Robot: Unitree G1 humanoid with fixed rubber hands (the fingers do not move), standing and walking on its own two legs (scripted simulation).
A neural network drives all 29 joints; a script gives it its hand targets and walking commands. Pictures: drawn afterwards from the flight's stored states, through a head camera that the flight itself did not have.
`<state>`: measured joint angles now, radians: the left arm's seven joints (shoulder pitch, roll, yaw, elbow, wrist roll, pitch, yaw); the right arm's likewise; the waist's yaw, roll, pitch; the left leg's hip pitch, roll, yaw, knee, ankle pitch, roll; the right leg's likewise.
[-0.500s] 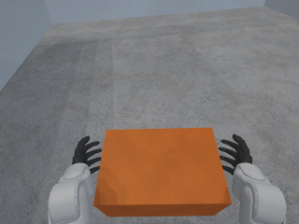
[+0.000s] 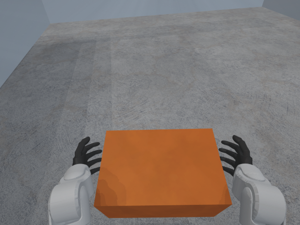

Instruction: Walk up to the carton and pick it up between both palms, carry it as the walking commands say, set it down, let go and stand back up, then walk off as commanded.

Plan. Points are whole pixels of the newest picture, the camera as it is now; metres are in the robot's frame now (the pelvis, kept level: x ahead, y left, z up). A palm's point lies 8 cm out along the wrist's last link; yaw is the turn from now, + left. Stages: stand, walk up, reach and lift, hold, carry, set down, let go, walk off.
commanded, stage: carry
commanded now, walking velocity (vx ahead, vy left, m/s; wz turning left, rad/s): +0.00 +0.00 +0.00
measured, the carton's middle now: (160, 173) +0.28 +0.01 +0.01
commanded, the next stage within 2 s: hold in 0.32 s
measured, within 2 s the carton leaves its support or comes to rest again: neither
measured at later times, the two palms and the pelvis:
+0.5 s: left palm (99, 175) +0.27 +0.18 +0.01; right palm (236, 182) +0.26 -0.19 +0.02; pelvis -0.01 +0.01 +0.00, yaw -2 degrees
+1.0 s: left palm (108, 160) +0.32 +0.16 +0.01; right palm (239, 171) +0.29 -0.21 +0.02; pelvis +0.05 +0.02 +0.01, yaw -5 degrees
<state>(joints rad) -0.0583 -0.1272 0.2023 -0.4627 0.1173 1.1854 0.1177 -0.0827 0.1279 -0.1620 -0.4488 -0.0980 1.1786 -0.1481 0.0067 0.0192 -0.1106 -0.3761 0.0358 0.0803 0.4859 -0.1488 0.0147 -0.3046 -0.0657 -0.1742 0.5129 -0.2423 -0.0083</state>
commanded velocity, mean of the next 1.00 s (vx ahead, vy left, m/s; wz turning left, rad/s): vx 0.00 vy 0.00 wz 0.00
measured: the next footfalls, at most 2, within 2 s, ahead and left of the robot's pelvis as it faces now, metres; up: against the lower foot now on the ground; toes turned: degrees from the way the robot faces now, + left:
none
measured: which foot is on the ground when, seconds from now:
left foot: down 0.00-1.00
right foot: down 0.00-1.00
